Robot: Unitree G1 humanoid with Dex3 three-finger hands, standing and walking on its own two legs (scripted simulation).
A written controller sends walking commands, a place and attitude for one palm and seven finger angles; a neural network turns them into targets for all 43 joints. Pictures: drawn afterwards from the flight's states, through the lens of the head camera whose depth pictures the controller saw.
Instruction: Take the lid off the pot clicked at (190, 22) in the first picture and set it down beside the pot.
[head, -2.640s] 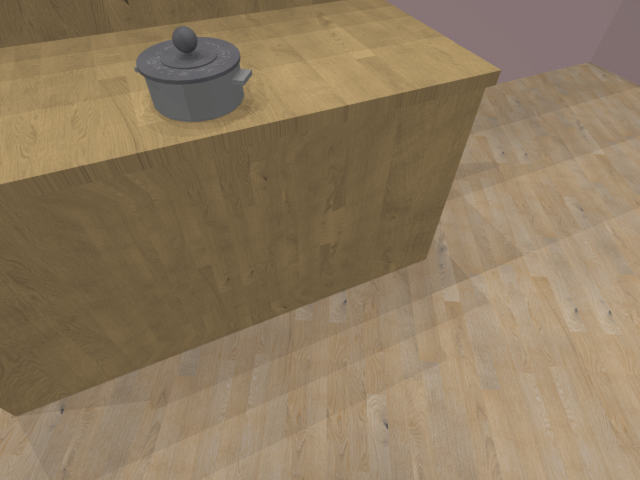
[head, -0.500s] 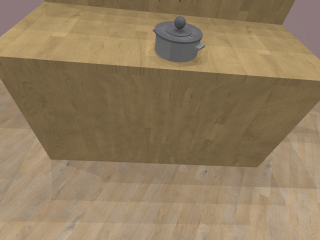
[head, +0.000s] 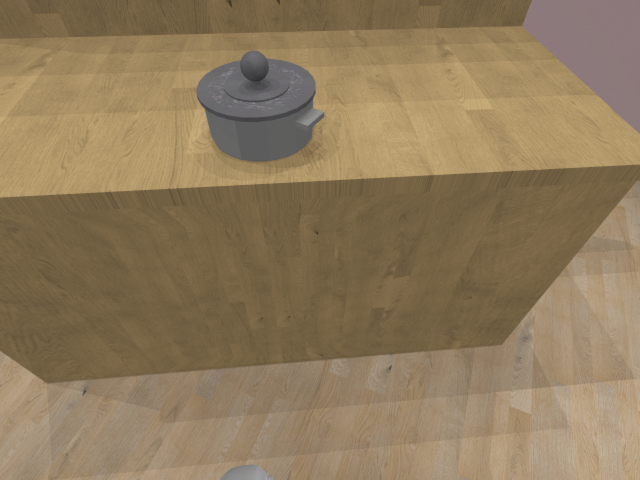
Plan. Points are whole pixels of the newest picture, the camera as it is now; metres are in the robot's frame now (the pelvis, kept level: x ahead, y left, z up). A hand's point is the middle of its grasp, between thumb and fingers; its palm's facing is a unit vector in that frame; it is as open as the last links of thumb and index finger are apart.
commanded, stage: take the last steps up to it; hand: left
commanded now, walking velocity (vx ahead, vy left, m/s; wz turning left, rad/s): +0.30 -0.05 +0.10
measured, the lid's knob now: (254, 66) +0.71 +0.13 +0.17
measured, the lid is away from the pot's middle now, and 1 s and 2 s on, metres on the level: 0.00 0.00 0.00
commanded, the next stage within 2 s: come to a stop and stand still in 0.36 s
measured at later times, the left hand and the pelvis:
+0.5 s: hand (204, 461) +0.18 +0.18 -0.17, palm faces +0.10 -0.98 -0.15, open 7.4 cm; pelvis +0.18 +0.00 +0.01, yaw +2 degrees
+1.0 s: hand (198, 402) +0.27 +0.21 -0.19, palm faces +0.11 -0.96 -0.24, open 7.4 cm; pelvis +0.20 +0.01 -0.02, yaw +5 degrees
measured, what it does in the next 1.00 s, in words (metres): walks ahead: left foot, then right foot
